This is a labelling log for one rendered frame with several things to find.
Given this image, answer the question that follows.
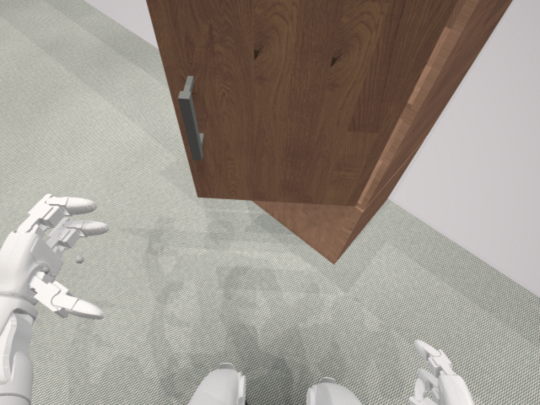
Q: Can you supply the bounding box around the cupboard door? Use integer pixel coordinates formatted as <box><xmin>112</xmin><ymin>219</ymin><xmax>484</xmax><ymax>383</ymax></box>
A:
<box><xmin>146</xmin><ymin>0</ymin><xmax>458</xmax><ymax>207</ymax></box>

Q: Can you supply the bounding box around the robot left thigh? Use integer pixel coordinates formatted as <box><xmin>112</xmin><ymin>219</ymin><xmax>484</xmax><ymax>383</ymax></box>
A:
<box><xmin>188</xmin><ymin>369</ymin><xmax>246</xmax><ymax>405</ymax></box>

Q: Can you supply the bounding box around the left robot forearm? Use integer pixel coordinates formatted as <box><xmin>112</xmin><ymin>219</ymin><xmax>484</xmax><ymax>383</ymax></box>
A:
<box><xmin>0</xmin><ymin>294</ymin><xmax>39</xmax><ymax>405</ymax></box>

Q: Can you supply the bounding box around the robot right thigh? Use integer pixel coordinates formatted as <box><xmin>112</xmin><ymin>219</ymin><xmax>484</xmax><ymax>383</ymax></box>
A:
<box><xmin>306</xmin><ymin>383</ymin><xmax>362</xmax><ymax>405</ymax></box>

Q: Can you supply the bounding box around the handle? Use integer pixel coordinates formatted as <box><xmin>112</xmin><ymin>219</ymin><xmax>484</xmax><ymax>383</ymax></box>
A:
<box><xmin>178</xmin><ymin>76</ymin><xmax>204</xmax><ymax>160</ymax></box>

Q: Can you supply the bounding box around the robot right hand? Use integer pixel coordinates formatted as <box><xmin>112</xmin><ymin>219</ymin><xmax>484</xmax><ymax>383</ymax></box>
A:
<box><xmin>409</xmin><ymin>339</ymin><xmax>475</xmax><ymax>405</ymax></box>

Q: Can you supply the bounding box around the robot thigh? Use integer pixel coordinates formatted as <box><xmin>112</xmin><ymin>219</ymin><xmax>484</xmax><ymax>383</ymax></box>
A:
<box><xmin>306</xmin><ymin>383</ymin><xmax>362</xmax><ymax>405</ymax></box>
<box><xmin>188</xmin><ymin>369</ymin><xmax>246</xmax><ymax>405</ymax></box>

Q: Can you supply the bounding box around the robot left hand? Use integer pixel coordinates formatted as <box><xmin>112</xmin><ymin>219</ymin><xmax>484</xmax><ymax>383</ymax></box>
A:
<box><xmin>0</xmin><ymin>194</ymin><xmax>109</xmax><ymax>320</ymax></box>

